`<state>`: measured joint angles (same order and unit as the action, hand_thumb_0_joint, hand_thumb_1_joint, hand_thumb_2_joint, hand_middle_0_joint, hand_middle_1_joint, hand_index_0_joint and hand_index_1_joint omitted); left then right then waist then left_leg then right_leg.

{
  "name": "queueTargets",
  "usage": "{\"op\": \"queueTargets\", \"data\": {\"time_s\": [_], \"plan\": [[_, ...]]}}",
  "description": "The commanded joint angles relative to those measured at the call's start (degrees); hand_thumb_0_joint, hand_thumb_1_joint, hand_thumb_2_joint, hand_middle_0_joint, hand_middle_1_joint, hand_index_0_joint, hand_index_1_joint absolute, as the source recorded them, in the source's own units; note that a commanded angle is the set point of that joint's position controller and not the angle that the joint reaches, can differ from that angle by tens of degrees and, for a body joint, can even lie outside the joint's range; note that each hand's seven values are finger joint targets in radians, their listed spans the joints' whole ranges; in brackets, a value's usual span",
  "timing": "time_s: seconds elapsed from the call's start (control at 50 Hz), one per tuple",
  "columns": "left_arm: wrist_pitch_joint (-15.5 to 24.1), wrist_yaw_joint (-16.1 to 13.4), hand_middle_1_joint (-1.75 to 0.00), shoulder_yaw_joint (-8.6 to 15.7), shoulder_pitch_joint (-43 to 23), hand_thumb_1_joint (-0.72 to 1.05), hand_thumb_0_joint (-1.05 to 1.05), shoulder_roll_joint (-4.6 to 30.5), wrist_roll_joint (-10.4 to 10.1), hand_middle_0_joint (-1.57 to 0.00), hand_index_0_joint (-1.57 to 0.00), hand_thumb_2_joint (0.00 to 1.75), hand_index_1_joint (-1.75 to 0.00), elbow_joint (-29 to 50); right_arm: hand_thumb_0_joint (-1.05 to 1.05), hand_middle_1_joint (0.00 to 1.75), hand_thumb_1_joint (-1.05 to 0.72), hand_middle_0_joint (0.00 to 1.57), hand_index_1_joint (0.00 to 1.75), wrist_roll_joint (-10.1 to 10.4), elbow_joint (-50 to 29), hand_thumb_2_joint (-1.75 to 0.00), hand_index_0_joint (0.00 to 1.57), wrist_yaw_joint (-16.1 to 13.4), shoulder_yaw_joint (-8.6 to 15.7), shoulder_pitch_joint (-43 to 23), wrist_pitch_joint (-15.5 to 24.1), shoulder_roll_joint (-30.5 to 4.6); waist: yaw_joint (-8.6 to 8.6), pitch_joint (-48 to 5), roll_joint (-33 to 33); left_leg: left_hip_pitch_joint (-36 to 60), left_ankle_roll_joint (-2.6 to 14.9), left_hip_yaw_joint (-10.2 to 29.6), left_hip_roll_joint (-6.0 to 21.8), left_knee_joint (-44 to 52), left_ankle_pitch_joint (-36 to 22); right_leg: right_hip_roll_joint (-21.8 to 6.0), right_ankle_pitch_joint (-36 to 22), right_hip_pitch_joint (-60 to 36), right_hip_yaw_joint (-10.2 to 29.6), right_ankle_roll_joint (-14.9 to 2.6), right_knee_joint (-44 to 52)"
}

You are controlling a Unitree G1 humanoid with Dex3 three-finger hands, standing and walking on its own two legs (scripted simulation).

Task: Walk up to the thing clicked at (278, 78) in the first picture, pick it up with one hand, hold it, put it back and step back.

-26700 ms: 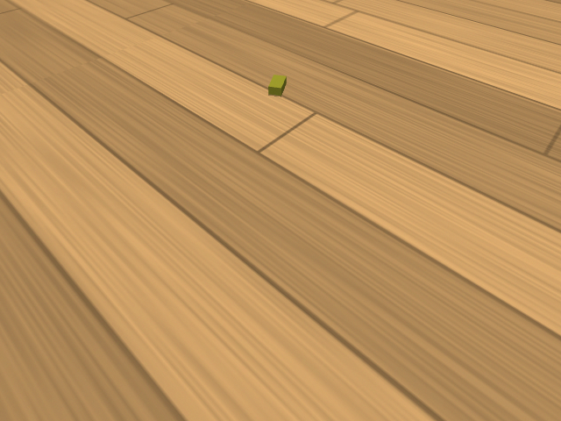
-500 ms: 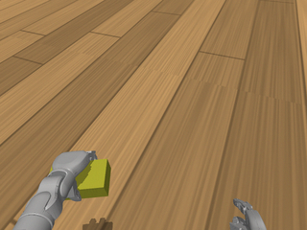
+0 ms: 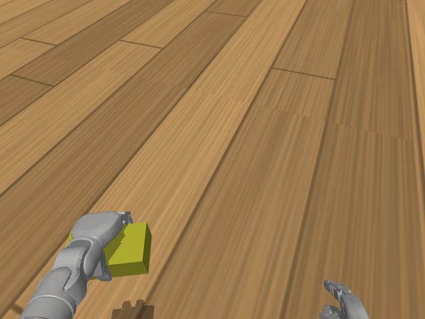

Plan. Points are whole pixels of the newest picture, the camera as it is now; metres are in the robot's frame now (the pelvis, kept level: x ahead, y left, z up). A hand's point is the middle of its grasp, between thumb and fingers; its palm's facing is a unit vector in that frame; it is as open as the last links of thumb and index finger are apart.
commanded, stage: crouch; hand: left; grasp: from above
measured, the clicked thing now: (109, 251) +0.29 +0.22 -0.08
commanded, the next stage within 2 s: lower in 1.82 s
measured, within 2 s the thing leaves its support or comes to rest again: neither
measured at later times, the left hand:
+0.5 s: hand (136, 259) +0.34 +0.22 -0.27, palm faces -0.42 +0.06 -0.91, open 11.6 cm
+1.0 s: hand (154, 272) +0.37 +0.21 -0.49, palm faces -0.46 +0.01 -0.89, open 11.6 cm
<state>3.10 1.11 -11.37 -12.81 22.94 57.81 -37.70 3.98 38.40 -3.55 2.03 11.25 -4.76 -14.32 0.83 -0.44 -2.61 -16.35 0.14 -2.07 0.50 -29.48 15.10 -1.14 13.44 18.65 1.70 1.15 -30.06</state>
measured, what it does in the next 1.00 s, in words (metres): lowers itself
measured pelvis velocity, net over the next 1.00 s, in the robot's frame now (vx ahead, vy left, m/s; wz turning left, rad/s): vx -0.07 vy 0.01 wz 0.01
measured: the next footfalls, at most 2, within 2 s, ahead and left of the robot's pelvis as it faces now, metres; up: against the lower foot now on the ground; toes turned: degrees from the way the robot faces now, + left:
none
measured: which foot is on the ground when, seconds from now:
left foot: down 0.00-1.00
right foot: down 0.00-1.00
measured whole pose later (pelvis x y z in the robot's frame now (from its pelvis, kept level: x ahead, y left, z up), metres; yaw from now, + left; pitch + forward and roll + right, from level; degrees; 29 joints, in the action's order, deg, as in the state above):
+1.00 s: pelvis -0.07 +0.01 -0.32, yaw +0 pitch +38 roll -4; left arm 7.3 -22.6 -1.8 -49.5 28.1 71.8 -75.8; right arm -5.4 42.8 3.4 1.4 10.4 3.7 -13.6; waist 12.1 -9.6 -1.6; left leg -114.6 0.7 2.8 -0.7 -115.3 38.9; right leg -1.8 36.2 113.6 -0.8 2.1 -111.6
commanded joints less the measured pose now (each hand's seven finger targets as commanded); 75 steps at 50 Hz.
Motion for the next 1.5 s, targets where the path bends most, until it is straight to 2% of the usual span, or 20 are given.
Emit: {"op": "queueTargets", "data": {"time_s": [0.0, 0.1, 0.18, 0.22, 0.26, 0.34, 0.5, 0.6, 0.62, 0.64, 0.74, 0.82, 0.9, 0.96, 1.04, 1.16, 1.18, 1.24, 1.28, 1.48], "plan": [[2.02, -5.8, -0.83, 6.22, -18.57, 0.52, 0.0, 10.75, 1.39, -0.93, -0.92, 1.03, -0.84, 5.47, 0.0, 0.3, -0.89, 0.2, 0.3, -0.9, -6.75, -0.9, 0.2, -0.35, 2.25, -3.56, 1.9, -7.31, 0.76, -10.02, 5.28, 0.25, 0.71, 0.72, -1.95, 0.67, -7.87, 1.86, -5.45, 0.56, -1.29, -1.59, 2.64], [3.87, -13.35, -0.85, 6.25, -27.58, 0.48, 0.0, 11.12, 5.79, -0.87, -0.87, 0.96, -0.85, 0.1, 0.0, 0.3, -0.89, 0.2, 0.3, -2.45, -3.96, -0.9, 0.2, 0.59, 3.6, -0.07, 2.14, -8.41, 2.2, -17.5, 1.55, -7.29, -0.13, 0.41, -1.89, -10.83, -7.23, 1.92, -5.49, 10.97, -1.36, -1.83, -7.81], [3.22, -19.32, -0.83, 5.08, -30.93, 0.48, 0.0, 8.62, 9.13, -0.88, -0.88, 0.95, -0.83, -8.03, 0.0, 0.3, -0.89, 0.2, 0.3, -3.39, -3.0, -0.9, 0.2, 1.76, 4.7, 3.09, 2.1, -8.65, 3.49, -22.26, 1.86, -18.03, -0.15, 0.55, -1.84, -21.49, -5.25, 1.79, -4.67, 19.42, -1.33, -1.97, -17.06], [2.63, -21.22, -0.83, 4.44, -33.32, 0.5, 0.0, 7.49, 9.61, -0.89, -0.89, 0.93, -0.83, -11.46, 0.0, 0.3, -0.89, 0.2, 0.3, -3.64, -2.63, -0.9, 0.2, 2.05, 5.11, 4.01, 2.31, -8.92, 3.91, -24.62, 1.58, -23.25, -0.04, 0.46, -1.71, -25.48, -3.07, 1.86, -2.81, 23.83, -1.34, -2.05, -21.03], [2.0, -22.64, -0.87, 5.3, -36.96, 0.51, 0.0, 9.3, 10.24, -0.88, -0.9, 0.93, -0.86, -14.07, 0.0, 0.3, -0.9, 0.2, 0.3, -4.07, -1.76, -0.9, 0.2, 2.07, 5.36, 4.8, 2.87, -9.47, 4.56, -27.51, -0.2, -27.0, -0.05, 0.78, -1.46, -29.22, -0.32, 1.94, 0.14, 29.25, -1.92, -2.13, -24.93], [0.64, -24.53, -0.85, 4.99, -41.07, 0.55, 0.0, 8.49, 9.78, -0.9, -0.92, 0.93, -0.84, -19.08, 0.0, 0.3, -0.89, 0.2, 0.3, -4.78, -0.76, -0.9, 0.2, 1.67, 5.48, 5.84, 4.12, -9.43, 5.38, -31.44, -0.86, -36.92, 0.24, 1.46, -1.49, -36.08, 3.56, 2.17, 3.21, 37.18, -2.53, -2.5, -32.91], [-1.48, -25.08, -0.84, 8.75, -46.66, 0.65, 0.0, 13.76, 9.59, -1.0, -1.01, 0.98, -0.83, -19.49, 0.0, 0.3, -0.89, 0.2, 0.3, -6.11, 0.51, -0.9, 0.2, 1.29, 5.8, 7.52, 5.74, -10.31, 5.88, -44.63, -4.78, -47.41, 0.39, 3.2, -0.95, -48.99, 3.49, 1.84, 4.21, 49.74, -3.61, -3.22, -47.75], [-1.86, -23.96, -0.85, 8.91, -47.72, 0.62, 0.0, 13.03, 9.42, -0.98, -0.98, 1.03, -0.86, -26.95, 0.0, 0.3, -0.89, 0.2, 0.3, -6.88, 0.81, -0.9, 0.2, 1.62, 5.31, 7.76, 6.39, -10.69, 8.29, -39.32, -3.02, -56.98, 0.09, 5.15, -0.83, -52.56, 15.02, 1.51, 14.26, 60.68, -4.5, -3.41, -53.17], [-1.28, -23.53, -0.85, 8.88, -50.08, 0.62, 0.0, 12.84, 8.64, -0.98, -0.98, 1.01, -0.85, -24.31, 0.0, 0.3, -0.89, 0.2, 0.3, -6.83, 0.52, -0.9, 0.2, 1.84, 5.46, 7.93, 6.67, -10.69, 8.51, -41.88, -4.41, -56.9, 0.01, 5.39, -0.93, -53.43, 15.64, 1.59, 15.02, 61.69, -4.74, -3.59, -54.64], [-1.06, -23.33, -0.84, 9.55, -50.97, 0.61, 0.0, 14.6, 9.43, -0.98, -0.97, 1.04, -0.85, -24.54, 0.0, 0.3, -0.89, 0.2, 0.3, -6.83, 0.93, -0.9, 0.2, 1.96, 5.41, 8.2, 6.77, -11.19, 8.36, -42.95, -5.51, -57.5, -0.03, 5.55, -0.96, -54.67, 15.46, 1.53, 14.92, 63.23, -4.76, -3.66, -56.09], [1.74, -22.93, -0.86, 9.59, -54.66, 0.69, 0.0, 14.26, 9.74, -1.03, -1.03, 1.08, -0.86, -25.64, 0.0, 0.3, -0.89, 0.2, 0.3, -7.5, 1.79, -0.9, 0.2, 3.21, 4.78, 9.36, 7.79, -11.37, 10.77, -44.72, -5.18, -63.13, 0.32, 6.26, -1.28, -61.37, 16.8, 1.21, 16.1, 69.98, -5.34, -3.53, -61.36], [3.73, -24.49, -0.88, 10.97, -58.09, 0.69, 0.0, 16.63, 11.19, -1.02, -1.03, 1.1, -0.89, -24.0, 0.0, 0.3, -0.89, 0.2, 0.3, -8.27, 2.44, -0.9, 0.2, 4.36, 4.23, 10.65, 8.79, -11.73, 11.11, -50.4, -8.04, -63.64, 0.25, 5.58, -1.57, -66.57, 12.18, 0.9, 12.48, 72.21, -5.48, -3.54, -65.85], [4.04, -26.59, -0.85, 11.82, -58.83, 0.66, 0.0, 16.95, 13.22, -1.02, -1.02, 1.07, -0.85, -27.94, 0.0, 0.3, -0.9, 0.2, 0.3, -9.45, 3.73, -0.9, 0.2, 5.76, 3.87, 12.05, 9.19, -12.32, 12.14, -49.75, -10.61, -63.76, -0.12, 5.51, -1.45, -70.58, 8.07, 0.38, 9.68, 76.46, -5.94, -3.47, -69.49], [3.83, -27.9, -0.84, 12.86, -60.3, 0.63, 0.0, 18.73, 14.31, -1.01, -1.0, 1.08, -0.85, -28.73, 0.0, 0.3, -0.9, 0.2, 0.3, -9.92, 3.47, -0.9, 0.2, 6.72, 3.63, 12.18, 9.23, -12.39, 11.79, -51.02, -12.66, -64.37, -0.02, 4.46, -1.61, -73.14, 7.29, 0.5, 8.99, 77.58, -5.98, -3.55, -71.54], [3.16, -29.02, -0.85, 13.5, -63.06, 0.66, 0.0, 19.28, 14.56, -1.02, -1.01, 1.12, -0.87, -31.19, 0.0, 0.3, -0.9, 0.2, 0.3, -10.59, 3.36, -0.9, 0.2, 7.65, 3.55, 11.87, 9.37, -12.81, 12.96, -50.2, -13.2, -67.61, 0.15, 3.98, -1.5, -76.04, 8.83, 0.46, 9.28, 79.34, -6.32, -3.53, -74.13], [2.62, -28.07, -0.86, 13.72, -63.6, 0.63, 0.0, 20.12, 13.25, -0.98, -0.98, 1.09, -0.87, -35.38, 0.0, 0.3, -0.9, 0.2, 0.3, -10.98, 3.49, -0.9, 0.2, 8.54, 3.12, 11.23, 9.3, -13.08, 13.98, -46.95, -11.76, -75.18, 0.87, 3.05, -1.76, -79.3, 12.14, 0.95, 11.27, 80.66, -6.56, -3.28, -76.35], [2.83, -27.76, -0.85, 13.68, -63.53, 0.62, 0.0, 21.1, 13.0, -0.98, -0.98, 1.07, -0.85, -35.2, 0.0, 0.3, -0.9, 0.2, 0.3, -10.86, 3.27, -0.9, 0.2, 8.58, 3.1, 10.3, 9.2, -12.65, 13.24, -47.42, -11.65, -75.87, 1.09, 2.72, -1.82, -80.05, 12.64, 1.42, 11.63, 80.13, -6.57, -3.38, -76.83], [3.37, -26.68, -0.88, 13.45, -63.16, 0.64, 0.0, 20.86, 12.68, -0.98, -0.98, 1.08, -0.88, -37.15, 0.0, 0.3, -0.9, 0.2, 0.3, -11.33, 3.47, -0.9, 0.2, 9.11, 2.73, 10.99, 9.17, -12.75, 14.97, -45.94, -8.76, -79.7, 1.68, 2.4, -1.95, -82.9, 12.57, 1.46, 10.43, 78.46, -6.43, -2.73, -77.67], [3.93, -26.42, -0.87, 13.88, -64.88, 0.64, 0.0, 22.21, 12.22, -0.99, -0.99, 1.08, -0.87, -36.11, 0.0, 0.3, -0.9, 0.2, 0.3, -11.24, 3.62, -0.9, 0.2, 9.17, 2.76, 10.77, 9.14, -12.96, 14.62, -46.41, -9.69, -80.72, 1.69, 2.25, -1.88, -83.68, 13.36, 1.59, 11.25, 79.51, -6.47, -2.81, -78.66], [6.5, -27.28, -0.88, 14.81, -67.93, 0.67, 0.0, 25.29, 14.85, -0.99, -1.0, 1.03, -0.87, -37.48, 0.0, 0.3, -0.9, 0.2, 0.3, -11.78, 4.27, -0.9, 0.2, 10.27, 1.49, 11.94, 9.19, -14.12, 15.45, -45.48, -14.02, -81.6, 0.85, 3.33, -1.76, -86.79, 13.28, 1.77, 12.29, 85.89, -8.19, -3.54, -84.33]]}}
